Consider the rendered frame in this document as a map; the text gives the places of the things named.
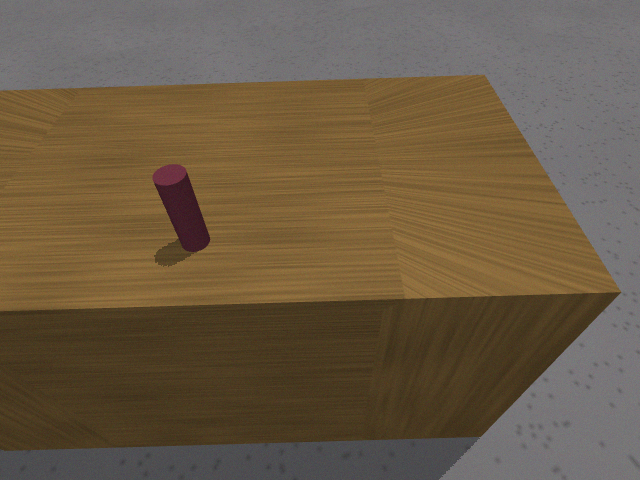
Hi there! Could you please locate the can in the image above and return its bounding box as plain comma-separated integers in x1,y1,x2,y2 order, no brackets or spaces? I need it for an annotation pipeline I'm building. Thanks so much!
152,164,210,252

